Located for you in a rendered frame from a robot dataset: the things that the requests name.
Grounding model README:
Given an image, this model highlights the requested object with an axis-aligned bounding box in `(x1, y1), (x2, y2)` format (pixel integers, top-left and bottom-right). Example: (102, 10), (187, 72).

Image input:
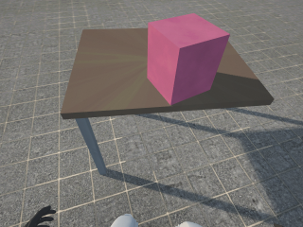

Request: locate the left robot thigh
(111, 215), (138, 227)

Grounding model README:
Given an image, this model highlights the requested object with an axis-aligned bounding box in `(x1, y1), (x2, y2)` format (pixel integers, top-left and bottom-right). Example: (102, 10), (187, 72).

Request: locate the table
(61, 27), (274, 175)

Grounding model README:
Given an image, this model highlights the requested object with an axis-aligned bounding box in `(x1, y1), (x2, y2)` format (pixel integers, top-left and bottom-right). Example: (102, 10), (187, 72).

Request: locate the robot left hand
(24, 205), (56, 227)

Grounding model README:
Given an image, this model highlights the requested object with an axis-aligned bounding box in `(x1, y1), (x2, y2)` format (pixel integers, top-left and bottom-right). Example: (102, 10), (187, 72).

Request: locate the carton
(147, 13), (230, 105)

